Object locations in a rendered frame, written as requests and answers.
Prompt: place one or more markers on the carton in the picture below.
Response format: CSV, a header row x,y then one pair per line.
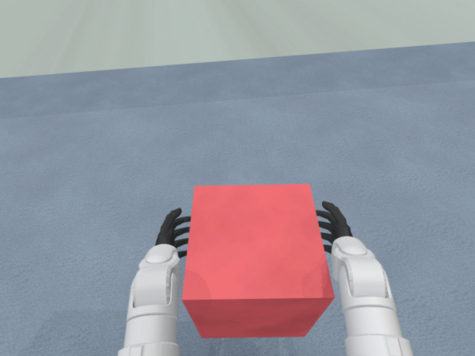
x,y
255,264

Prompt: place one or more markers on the robot left forearm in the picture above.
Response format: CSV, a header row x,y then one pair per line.
x,y
151,328

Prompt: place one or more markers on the robot right forearm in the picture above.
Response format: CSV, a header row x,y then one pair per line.
x,y
367,302

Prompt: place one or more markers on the robot left hand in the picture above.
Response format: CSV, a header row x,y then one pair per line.
x,y
168,233

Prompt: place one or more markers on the robot right hand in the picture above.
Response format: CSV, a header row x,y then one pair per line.
x,y
338,226

